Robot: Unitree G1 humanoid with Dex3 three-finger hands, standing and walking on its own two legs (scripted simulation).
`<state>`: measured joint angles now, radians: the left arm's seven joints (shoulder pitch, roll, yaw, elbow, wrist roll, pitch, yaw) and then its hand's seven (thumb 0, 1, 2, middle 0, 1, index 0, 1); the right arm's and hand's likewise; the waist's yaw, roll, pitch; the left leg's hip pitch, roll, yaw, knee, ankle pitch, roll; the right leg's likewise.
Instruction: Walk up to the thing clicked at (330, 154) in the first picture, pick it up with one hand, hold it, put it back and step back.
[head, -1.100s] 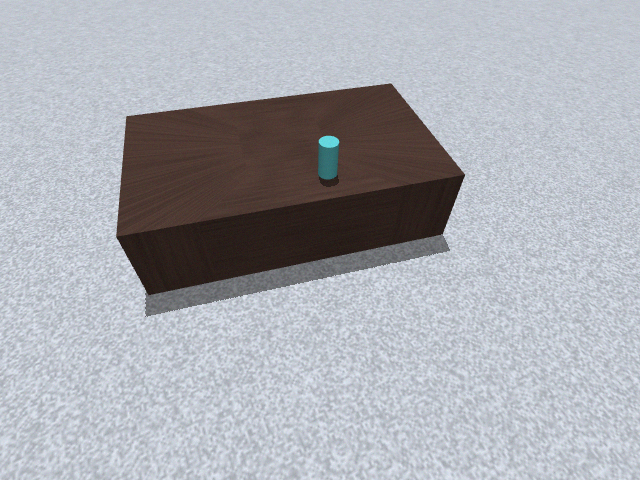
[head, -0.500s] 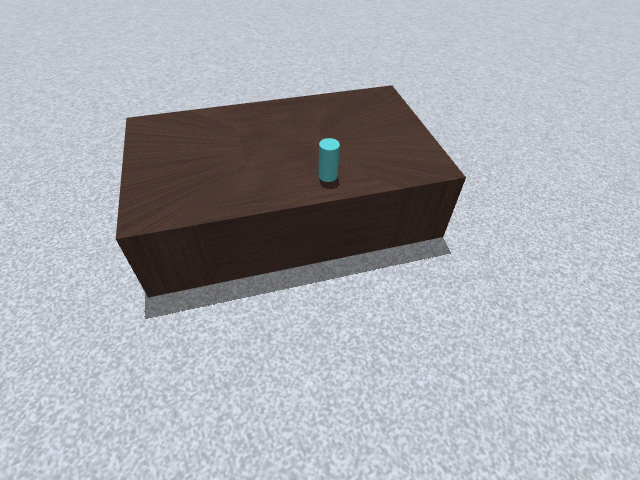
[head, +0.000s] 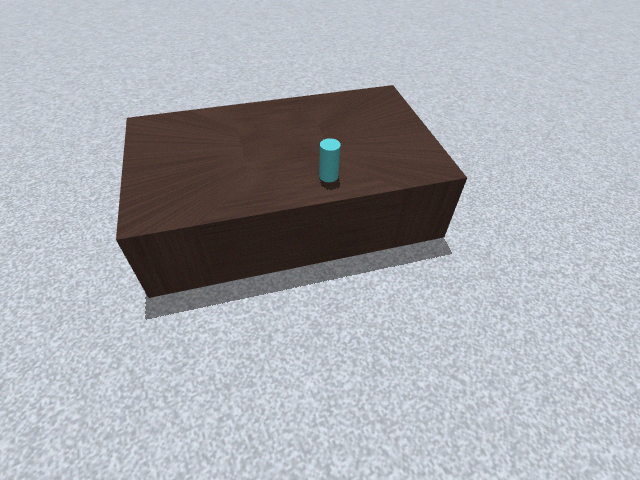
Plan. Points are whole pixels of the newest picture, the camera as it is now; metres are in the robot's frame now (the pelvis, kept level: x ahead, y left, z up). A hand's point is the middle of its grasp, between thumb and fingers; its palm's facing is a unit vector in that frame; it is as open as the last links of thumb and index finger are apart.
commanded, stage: stand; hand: right
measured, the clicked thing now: (329, 160) +1.17 -0.01 -0.38
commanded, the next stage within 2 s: walk up in 0.02 s
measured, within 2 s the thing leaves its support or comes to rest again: neither
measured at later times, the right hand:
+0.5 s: hand (461, 451) +0.20 -0.20 -0.14, palm faces -0.16 +0.90 -0.41, open 7.4 cm
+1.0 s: hand (433, 290) +0.48 -0.21 -0.15, palm faces -0.30 +0.88 -0.36, open 7.4 cm
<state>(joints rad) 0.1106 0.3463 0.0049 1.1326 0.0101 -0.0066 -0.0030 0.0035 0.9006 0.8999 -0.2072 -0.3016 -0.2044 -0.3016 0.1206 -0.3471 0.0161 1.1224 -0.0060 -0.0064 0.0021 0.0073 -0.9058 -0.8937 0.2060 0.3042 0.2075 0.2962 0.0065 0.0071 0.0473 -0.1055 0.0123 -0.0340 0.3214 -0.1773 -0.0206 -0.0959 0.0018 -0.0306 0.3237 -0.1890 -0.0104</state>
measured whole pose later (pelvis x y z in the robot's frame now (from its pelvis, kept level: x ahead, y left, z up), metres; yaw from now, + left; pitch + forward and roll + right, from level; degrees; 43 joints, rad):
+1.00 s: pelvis +0.34 +0.04 -0.01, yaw +15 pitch -2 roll +0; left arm 0.30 0.37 0.06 0.83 0.02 -0.07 -0.06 0.00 0.90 0.90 -0.21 -0.30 -0.21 -0.30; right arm 0.30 -0.43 -0.06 0.85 -0.01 -0.06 0.04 0.01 -0.91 -0.89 0.21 0.30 0.21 0.30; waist 0.04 0.04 0.07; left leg -0.48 0.05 -0.01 0.97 -0.33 0.02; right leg -0.20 -0.03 -0.12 0.50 -0.26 -0.05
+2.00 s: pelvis +0.61 +0.04 -0.04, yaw +19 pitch -2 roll +1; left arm 0.23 0.42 0.01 0.88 0.00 -0.03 0.01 0.00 0.90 0.90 -0.21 -0.30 -0.21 -0.30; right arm 0.20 -0.40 -0.05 0.91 -0.02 0.01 0.03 0.01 -0.91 -0.89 0.21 0.30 0.21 0.30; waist 0.02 -0.01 0.11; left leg -0.37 0.01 0.03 0.70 -0.29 0.01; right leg -0.36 -0.10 -0.08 0.77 -0.36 0.00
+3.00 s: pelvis +0.63 +0.07 +0.00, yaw +18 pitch -3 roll +0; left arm 0.07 0.36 0.00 1.15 0.01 -0.02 0.00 0.00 0.90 0.90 -0.21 -0.30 -0.21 -0.30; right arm 0.09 -0.35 -0.02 1.15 -0.01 0.02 0.03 0.01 -0.91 -0.89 0.21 0.30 0.21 0.30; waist -0.01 0.00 0.05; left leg -0.14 0.01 0.05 0.36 -0.17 0.01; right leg -0.12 -0.05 -0.02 0.35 -0.19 0.04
